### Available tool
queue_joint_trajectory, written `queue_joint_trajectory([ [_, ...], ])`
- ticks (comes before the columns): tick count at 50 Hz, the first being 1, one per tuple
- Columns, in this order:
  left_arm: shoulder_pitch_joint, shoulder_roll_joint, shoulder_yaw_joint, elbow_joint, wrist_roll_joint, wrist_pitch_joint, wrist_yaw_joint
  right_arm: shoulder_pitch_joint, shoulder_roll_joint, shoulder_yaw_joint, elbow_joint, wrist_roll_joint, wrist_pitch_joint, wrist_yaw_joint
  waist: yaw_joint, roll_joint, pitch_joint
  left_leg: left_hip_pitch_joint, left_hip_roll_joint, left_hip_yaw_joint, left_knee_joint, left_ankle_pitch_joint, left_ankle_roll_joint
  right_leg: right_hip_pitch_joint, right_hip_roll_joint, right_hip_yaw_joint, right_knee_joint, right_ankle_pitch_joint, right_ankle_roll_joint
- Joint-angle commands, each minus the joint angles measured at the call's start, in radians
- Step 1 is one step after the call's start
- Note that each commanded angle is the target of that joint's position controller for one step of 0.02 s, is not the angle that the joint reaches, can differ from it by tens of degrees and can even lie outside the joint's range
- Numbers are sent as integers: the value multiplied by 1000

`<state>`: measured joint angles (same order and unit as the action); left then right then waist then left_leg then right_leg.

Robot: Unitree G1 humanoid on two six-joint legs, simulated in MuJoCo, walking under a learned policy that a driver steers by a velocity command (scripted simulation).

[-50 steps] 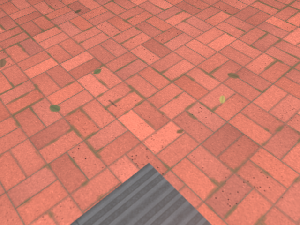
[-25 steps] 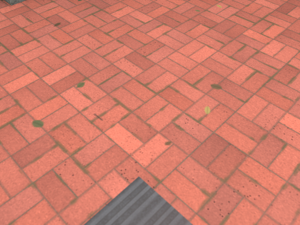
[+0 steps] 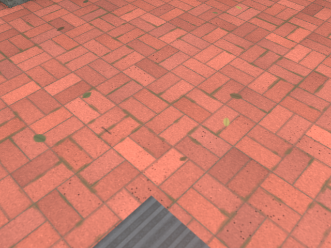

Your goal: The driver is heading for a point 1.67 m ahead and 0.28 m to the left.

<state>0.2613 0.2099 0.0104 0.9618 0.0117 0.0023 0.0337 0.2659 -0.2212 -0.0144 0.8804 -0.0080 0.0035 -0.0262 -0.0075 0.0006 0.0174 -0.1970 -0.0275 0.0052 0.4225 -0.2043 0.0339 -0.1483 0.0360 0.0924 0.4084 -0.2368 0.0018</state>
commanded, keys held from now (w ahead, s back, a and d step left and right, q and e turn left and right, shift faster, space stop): no key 0.02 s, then w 0.98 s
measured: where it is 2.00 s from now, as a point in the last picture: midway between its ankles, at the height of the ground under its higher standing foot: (163, 157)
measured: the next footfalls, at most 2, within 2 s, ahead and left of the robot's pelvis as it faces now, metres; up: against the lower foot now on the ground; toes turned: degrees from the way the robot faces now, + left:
left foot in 0.64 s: +0.35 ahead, +0.11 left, +0.00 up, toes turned +4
right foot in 1.18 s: +0.67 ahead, -0.05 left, +0.00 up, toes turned -4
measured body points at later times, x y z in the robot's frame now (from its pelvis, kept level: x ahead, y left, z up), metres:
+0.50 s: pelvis +0.11 -0.01 +0.00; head +0.13 -0.02 +0.45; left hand +0.00 +0.23 -0.14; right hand +0.28 -0.25 -0.12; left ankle +0.21 +0.11 -0.70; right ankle +0.00 -0.11 -0.74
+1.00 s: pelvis +0.39 +0.05 +0.00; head +0.41 +0.06 +0.45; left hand +0.53 +0.28 -0.13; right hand +0.32 -0.18 -0.14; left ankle +0.31 +0.11 -0.74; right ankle +0.55 -0.09 -0.69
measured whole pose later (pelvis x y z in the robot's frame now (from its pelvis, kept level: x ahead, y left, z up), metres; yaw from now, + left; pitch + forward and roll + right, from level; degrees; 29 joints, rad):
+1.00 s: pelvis +0.39 +0.05 +0.00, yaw +0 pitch +0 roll +1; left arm 0.09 0.21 0.04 0.93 0.03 -0.04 -0.04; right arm 0.48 -0.17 -0.03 1.03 -0.01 -0.09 0.00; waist -0.04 -0.03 0.04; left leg 0.03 -0.09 0.09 0.20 -0.24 0.09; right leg -0.65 -0.09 -0.04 0.77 -0.03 -0.04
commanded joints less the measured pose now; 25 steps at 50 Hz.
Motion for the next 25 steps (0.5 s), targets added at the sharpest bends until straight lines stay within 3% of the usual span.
queue_joint_trajectory([
  [1, 31, 94, 18, -3, -1, -8, 4, 22, -100, -21, -14, 0, -11, -4, 0, 0, 19, 13, 103, -115, -95, 22, 24, -43, -81, 70, -73, 118, -39],
  [3, 54, 94, 20, 18, 4, -5, 3, 41, -119, -29, 8, -1, -5, -2, 0, 21, 9, 9, 83, -120, -104, -229, 39, -58, -40, 39, -44, -107, -53],
  [5, 46, 105, 26, 11, 17, 0, -5, 53, -145, -41, 12, -5, 7, 4, -7, 55, 77, -47, 107, -189, -130, -523, 86, -168, -7, 24, 18, -355, -81],
  [7, 27, 62, 16, -4, 21, -10, -16, 96, -149, -46, 29, -3, 7, 7, -20, 100, 117, -36, 192, -322, -199, -626, 142, -243, 5, -21, 107, -311, -84],
  [9, 32, 44, 11, -5, 24, -31, -27, 100, -162, -57, 41, -3, 0, 9, -9, 131, 94, -56, 265, -406, -264, -603, 182, -182, 1, -95, 174, -161, -77],
  [11, 127, 44, 14, 28, 15, -48, -34, 5, -167, -62, 19, 1, -8, 18, 58, 104, 80, -202, 209, -312, -220, -549, 153, 29, 6, -98, 59, -160, -101],
  [12, 227, 54, 18, 62, 15, -56, -32, -66, -145, -60, -1, 2, -13, 21, 108, 48, 100, -345, 141, -221, -97, -507, 119, 176, -20, -20, -41, -200, -126],
  [13, 343, 137, 40, 89, 14, -63, -22, -152, -75, -41, -46, 10, -24, 26, 160, -154, 106, -513, 14, -60, 166, -391, 57, 267, -193, 292, -213, -451, -184],
  [14, 392, 205, 63, 113, 12, -61, -21, -190, -70, -38, -80, -7, -39, 31, 164, -258, 163, -639, -18, 40, 351, -289, 46, 291, -358, 538, -332, -541, -246],
  [15, 327, 163, 57, 94, 19, -60, -20, -197, -114, -48, -76, -23, -47, 33, 125, -125, 192, -653, 35, -11, 450, -230, 50, 242, -369, 519, -324, -468, -256],
  [16, 277, 141, 51, 77, 17, -65, -19, -162, -103, -48, -60, -21, -56, 43, 83, -78, 163, -623, 51, -25, 485, -175, 45, 223, -341, 457, -322, -378, -245],
  [19, 224, 110, 44, 67, 6, -88, -16, -136, -92, -50, -49, -28, -63, 68, 39, -89, 96, -555, 80, 3, 518, -67, 11, 211, -257, 270, -332, -127, -211],
  [22, 261, 89, 36, 89, 7, -98, -15, -218, -67, -40, -86, -26, -51, 74, 47, -99, 109, -549, 80, 41, 456, -1, -16, 177, -227, 168, -325, 59, -208],
  [25, 277, 110, 39, 99, 9, -103, -16, -318, -53, -27, -134, -17, -44, 74, 63, -121, 122, -448, 67, 69, 305, 49, -10, 120, -216, 100, -306, 223, -192],
])
Over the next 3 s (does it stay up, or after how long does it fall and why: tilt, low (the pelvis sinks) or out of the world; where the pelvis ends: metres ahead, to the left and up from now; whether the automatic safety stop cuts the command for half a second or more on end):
stays up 1.48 0.12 -0.01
